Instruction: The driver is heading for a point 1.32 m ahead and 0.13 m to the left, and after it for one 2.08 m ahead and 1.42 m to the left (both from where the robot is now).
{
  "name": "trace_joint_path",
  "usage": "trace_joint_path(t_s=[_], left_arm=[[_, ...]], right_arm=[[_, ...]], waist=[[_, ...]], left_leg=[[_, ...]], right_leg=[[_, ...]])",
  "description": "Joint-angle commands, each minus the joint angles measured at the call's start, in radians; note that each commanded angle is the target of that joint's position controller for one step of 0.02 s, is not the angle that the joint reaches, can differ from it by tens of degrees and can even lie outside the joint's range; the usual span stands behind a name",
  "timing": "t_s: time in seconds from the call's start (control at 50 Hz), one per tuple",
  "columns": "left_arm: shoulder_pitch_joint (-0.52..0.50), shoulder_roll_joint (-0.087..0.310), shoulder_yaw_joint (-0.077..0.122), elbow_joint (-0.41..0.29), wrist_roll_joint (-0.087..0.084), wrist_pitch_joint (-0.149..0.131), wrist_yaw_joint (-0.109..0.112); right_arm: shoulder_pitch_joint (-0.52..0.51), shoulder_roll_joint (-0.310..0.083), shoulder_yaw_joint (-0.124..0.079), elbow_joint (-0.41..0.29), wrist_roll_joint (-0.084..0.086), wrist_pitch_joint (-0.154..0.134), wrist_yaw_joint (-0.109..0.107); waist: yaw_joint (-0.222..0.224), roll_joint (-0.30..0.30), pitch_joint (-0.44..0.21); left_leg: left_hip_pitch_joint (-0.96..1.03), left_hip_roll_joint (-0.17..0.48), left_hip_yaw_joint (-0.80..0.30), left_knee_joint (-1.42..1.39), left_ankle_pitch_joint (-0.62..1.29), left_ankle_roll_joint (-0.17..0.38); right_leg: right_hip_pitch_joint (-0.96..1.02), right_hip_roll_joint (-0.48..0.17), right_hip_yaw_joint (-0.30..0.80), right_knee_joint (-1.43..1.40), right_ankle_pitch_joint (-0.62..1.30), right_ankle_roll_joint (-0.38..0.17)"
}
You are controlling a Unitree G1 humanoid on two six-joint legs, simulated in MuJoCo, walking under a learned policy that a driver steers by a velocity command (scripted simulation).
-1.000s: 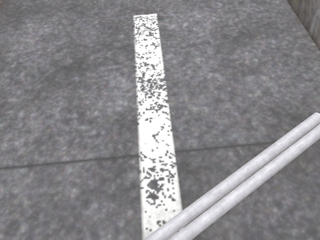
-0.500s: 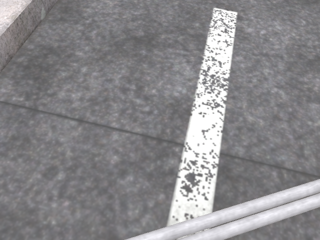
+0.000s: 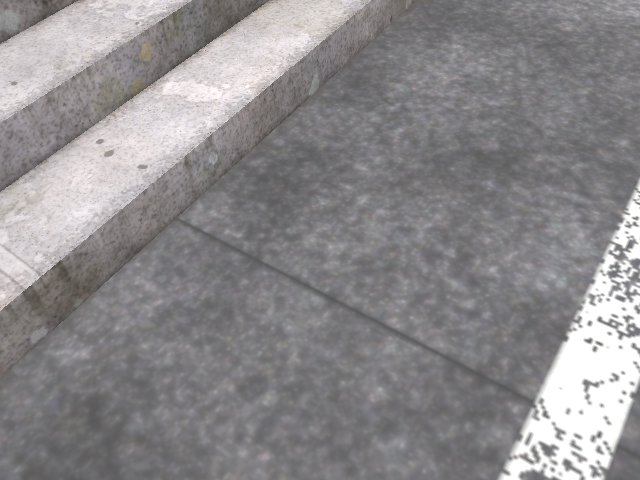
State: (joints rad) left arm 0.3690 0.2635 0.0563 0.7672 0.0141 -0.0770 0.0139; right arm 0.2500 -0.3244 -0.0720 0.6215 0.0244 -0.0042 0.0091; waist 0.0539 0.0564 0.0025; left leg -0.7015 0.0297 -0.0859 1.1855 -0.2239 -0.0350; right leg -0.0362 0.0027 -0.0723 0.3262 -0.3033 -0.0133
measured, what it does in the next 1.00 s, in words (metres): walks ahead: left foot 0.06 m higher, then right foot 0.06 m lower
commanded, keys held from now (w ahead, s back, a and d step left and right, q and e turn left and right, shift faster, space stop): w+q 0.34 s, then w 0.04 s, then w+e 0.62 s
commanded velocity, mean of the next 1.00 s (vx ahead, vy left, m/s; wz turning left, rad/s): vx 0.48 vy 0.00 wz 0.10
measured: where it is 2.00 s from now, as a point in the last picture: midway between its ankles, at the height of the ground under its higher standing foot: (340, 280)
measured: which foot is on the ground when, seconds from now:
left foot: up 0.00-0.14, down 0.16-0.72, up 0.74-1.00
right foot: down 0.00-0.24, up 0.26-0.70, down 0.72-1.00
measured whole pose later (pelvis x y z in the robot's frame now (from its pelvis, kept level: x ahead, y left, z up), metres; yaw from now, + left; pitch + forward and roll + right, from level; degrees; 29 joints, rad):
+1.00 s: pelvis +0.51 +0.02 +0.01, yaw +3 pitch +1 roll +3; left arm 0.52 0.16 0.02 0.84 -0.01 -0.08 0.02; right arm 0.03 -0.25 -0.06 0.72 0.00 -0.08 0.00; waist 0.10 0.03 0.02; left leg -0.57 0.01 -0.10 0.85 -0.12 0.00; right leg -0.15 0.08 0.14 0.38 -0.22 -0.10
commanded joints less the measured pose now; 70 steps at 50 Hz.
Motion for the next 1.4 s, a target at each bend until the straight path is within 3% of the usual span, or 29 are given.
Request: trace_joint_path(t_s=[0.02, 0.12, 0.16, 0.2, 0.22, 0.24, 0.26, 0.3, 0.34, 0.44, 0.64, 0.68, 0.72, 0.74, 0.76, 0.8, 0.82, 0.84, 0.92, 1.0, 1.14, 1.22, 1.26, 1.28, 1.3, 1.32, 1.34, 1.36, 1.4], left_arm=[[-0.01, 0.142, 0.028, -0.051, 0.002, -0.004, 0.005], [0.029, 0.224, 0.046, -0.002, -0.023, 0.024, 0.008], [0.002, 0.237, 0.046, 0.004, -0.029, 0.019, 0.009], [0.011, 0.197, 0.027, -0.003, -0.025, 0.015, 0.015], [-0.005, 0.21, 0.017, -0.029, -0.026, -0.002, 0.013], [-0.044, 0.168, -0.001, -0.084, -0.031, -0.023, -0.002], [-0.034, 0.179, -0.001, -0.107, -0.041, -0.058, -0.027], [-0.167, 0.179, 0.001, -0.16, -0.061, -0.07, -0.037], [-0.124, 0.163, 0.004, -0.132, -0.038, -0.048, -0.027], [-0.071, 0.086, -0.026, -0.071, -0.014, 0.008, -0.045], [-0.052, 0.148, 0.028, -0.054, -0.059, 0.067, -0.062], [0.043, 0.131, 0.034, -0.005, -0.064, 0.073, -0.066], [0.279, 0.164, 0.061, 0.121, -0.027, 0.064, -0.061], [0.328, 0.171, 0.055, 0.145, -0.012, 0.054, -0.062], [0.186, 0.175, 0.03, 0.081, -0.016, 0.03, -0.064], [0.122, 0.272, 0.063, 0.002, -0.032, 0.006, -0.074], [0.101, 0.242, 0.055, -0.01, -0.026, -0.004, -0.074], [0.066, 0.243, 0.051, -0.016, -0.007, -0.015, -0.062], [0.141, 0.112, 0.019, 0.006, -0.02, -0.03, 0.007], [0.198, 0.105, 0.023, 0.028, -0.035, -0.001, 0.033], [0.165, 0.104, 0.035, 0.04, -0.034, 0.024, 0.032], [0.106, 0.135, 0.053, 0.028, -0.031, 0.032, 0.037], [0.05, 0.134, 0.049, -0.001, -0.017, 0.036, 0.023], [0.042, 0.088, 0.028, -0.018, 0.006, 0.034, 0.017], [0.241, -0.014, 0.003, -0.001, -0.021, 0.027, 0.009], [0.21, 0.076, 0.005, 0.009, -0.034, 0.013, 0.008], [0.036, 0.139, 0.019, -0.027, -0.038, 0.0, 0.003], [-0.076, 0.143, 0.018, -0.055, -0.023, -0.017, 0.004], [-0.125, 0.13, 0.022, -0.087, 0.006, -0.036, -0.002]], right_arm=[[-0.129, -0.021, 0.002, -0.116, -0.001, -0.015, 0.008], [-0.296, 0.057, 0.044, -0.175, -0.005, -0.034, 0.052], [-0.238, -0.011, 0.015, -0.161, 0.004, -0.034, 0.061], [0.061, -0.124, -0.048, -0.074, 0.0, -0.028, 0.042], [0.216, -0.171, -0.085, -0.048, 0.02, -0.02, 0.03], [0.245, -0.245, -0.109, -0.053, 0.034, -0.013, 0.008], [0.206, -0.21, -0.077, -0.078, 0.002, -0.03, 0.009], [0.129, -0.131, -0.046, -0.055, 0.001, -0.062, 0.027], [-0.001, -0.071, -0.027, -0.063, -0.006, -0.071, 0.028], [-0.08, -0.102, -0.03, -0.045, -0.023, -0.072, 0.008], [-0.177, -0.093, -0.032, 0.045, -0.014, -0.095, 0.01], [-0.208, -0.065, -0.026, 0.058, -0.008, -0.081, 0.012], [-0.24, -0.012, -0.01, 0.066, -0.02, -0.063, 0.01], [-0.238, 0.005, -0.003, 0.041, -0.034, -0.055, 0.008], [-0.049, 0.06, 0.006, 0.023, -0.046, -0.059, 0.013], [-0.064, -0.013, 0.0, -0.011, 0.029, -0.095, 0.012], [-0.179, -0.041, -0.004, -0.011, 0.037, -0.099, -0.006], [-0.259, -0.035, -0.002, -0.029, 0.03, -0.094, -0.019], [-0.345, -0.046, -0.019, -0.009, -0.029, -0.101, -0.021], [-0.395, 0.028, -0.005, 0.0, -0.024, -0.103, -0.008], [-0.461, 0.032, 0.0, -0.026, -0.013, -0.124, 0.014], [-0.352, -0.042, -0.023, -0.005, -0.011, -0.14, 0.012], [-0.121, -0.099, -0.046, 0.057, -0.022, -0.142, 0.004], [0.069, -0.132, -0.046, 0.086, -0.036, -0.137, 0.003], [0.158, -0.203, -0.067, 0.15, -0.033, -0.128, 0.017], [0.141, -0.102, -0.041, 0.154, -0.002, -0.128, 0.029], [0.046, -0.055, -0.028, 0.134, 0.005, -0.123, 0.027], [-0.008, -0.054, -0.022, 0.119, -0.007, -0.114, 0.025], [-0.019, -0.045, -0.011, 0.122, -0.026, -0.109, 0.02]], waist=[[0.021, -0.149, 0.105], [0.059, -0.168, 0.168], [-0.006, -0.163, 0.1], [-0.164, -0.153, -0.131], [-0.263, -0.124, -0.245], [-0.248, 0.145, -0.339], [-0.194, 0.161, -0.461], [-0.136, -0.026, -0.181], [-0.044, -0.044, -0.092], [0.007, 0.028, -0.052], [0.042, 0.063, 0.039], [0.063, -0.009, 0.053], [0.14, -0.284, 0.051], [0.112, -0.503, 0.12], [-0.098, -0.63, 0.12], [-0.116, -0.348, -0.035], [-0.08, -0.107, -0.015], [-0.072, -0.065, 0.021], [0.012, -0.173, 0.006], [0.039, -0.124, 0.011], [0.061, -0.159, 0.078], [-0.003, -0.192, 0.053], [-0.113, -0.183, -0.115], [-0.175, -0.081, -0.269], [-0.071, 0.304, -0.337], [-0.099, 0.212, -0.26], [-0.118, 0.089, -0.098], [-0.111, -0.035, -0.035], [-0.067, -0.028, -0.024]], left_leg=[[-0.233, 0.036, 0.009, 0.017, 0.051, -0.021], [-0.029, 0.011, 0.198, -0.361, -0.016, 0.02], [0.092, -0.01, 0.185, -0.424, 0.072, 0.079], [0.595, -0.137, 0.219, -0.307, -0.057, 0.211], [0.893, -0.109, 0.089, -0.411, -0.053, 0.278], [1.082, 0.116, -0.354, -0.666, -0.22, 0.391], [1.057, 0.23, -0.668, -0.806, -0.337, 0.427], [0.782, 0.19, -0.501, -0.849, -0.13, 0.348], [0.564, 0.131, -0.356, -0.867, -0.052, 0.311], [0.362, 0.1, -0.103, -0.969, 0.053, 0.29], [0.592, 0.235, 0.185, -0.916, -0.027, 0.142], [0.622, 0.226, 0.238, -0.778, -0.057, 0.112], [0.522, 0.09, 0.273, -0.331, -0.119, 0.068], [0.314, 0.013, 0.213, 0.07, -0.461, 0.026], [0.104, -0.082, 0.109, 0.271, -0.481, 0.007], [-0.105, -0.054, 0.012, 0.324, -0.317, 0.046], [-0.083, -0.005, -0.025, 0.271, -0.217, 0.081], [-0.062, 0.02, -0.046, 0.2, -0.163, 0.094], [0.008, 0.019, -0.059, -0.21, 0.078, 0.073], [-0.024, -0.027, -0.021, -0.491, 0.178, 0.005], [0.14, -0.057, 0.029, -0.692, 0.345, -0.018], [0.244, -0.056, 0.041, -0.733, 0.247, 0.039], [0.537, -0.058, 0.067, -0.737, 0.238, 0.115], [0.823, 0.093, -0.142, -0.697, 0.182, 0.19], [1.111, 0.324, -0.652, -0.811, -0.006, 0.382], [1.072, 0.31, -0.788, -0.911, -0.205, 0.37], [0.921, 0.265, -0.614, -0.922, -0.166, 0.329], [0.781, 0.211, -0.493, -0.936, -0.043, 0.3], [0.666, 0.141, -0.383, -0.959, 0.14, 0.284]], right_leg=[[0.059, -0.262, 0.143, -0.155, 0.234, -0.157], [-0.032, -0.271, -0.009, -0.227, 0.389, -0.141], [0.047, -0.274, -0.076, -0.126, 0.745, -0.112], [-0.154, -0.239, -0.142, 0.296, 1.308, -0.081], [-0.368, -0.191, -0.131, 0.544, 1.095, -0.032], [-0.593, -0.044, -0.085, 0.955, 0.235, 0.016], [-0.621, -0.014, 0.164, 1.07, -0.1, -0.019], [-0.66, -0.075, 0.19, 0.953, -0.077, -0.051], [-0.556, -0.129, 0.194, 0.821, -0.056, -0.044], [-0.404, -0.103, 0.07, 0.628, 0.135, 0.017], [-0.443, -0.185, 0.135, 0.395, 0.332, 0.013], [-0.374, -0.177, 0.092, 0.314, 0.347, 0.007], [-0.153, -0.032, -0.038, 0.185, 0.389, -0.003], [-0.113, -0.041, 0.069, 0.193, 0.64, -0.019], [-0.106, -0.043, 0.386, 0.163, 0.585, -0.096], [0.012, -0.314, 0.995, -0.165, -0.226, -0.274], [-0.062, -0.348, 1.06, -0.209, -0.463, -0.252], [-0.137, -0.349, 1.006, -0.171, -0.458, -0.242], [-0.039, -0.189, 0.613, -0.13, -0.014, -0.186], [0.063, -0.154, 0.485, -0.103, 0.254, -0.187], [-0.074, -0.122, 0.435, -0.086, 0.255, -0.17], [0.024, -0.163, 0.45, 0.018, 0.53, -0.146], [0.024, -0.093, 0.376, 0.293, 0.829, -0.105], [-0.137, -0.033, 0.342, 0.565, 0.582, -0.084], [-0.52, 0.149, 0.255, 0.923, -0.206, 0.003], [-0.654, 0.076, 0.281, 1.009, -0.247, -0.01], [-0.692, 0.023, 0.253, 0.991, -0.153, -0.018], [-0.657, -0.01, 0.217, 0.935, -0.079, -0.019], [-0.591, -0.054, 0.198, 0.802, -0.005, -0.005]])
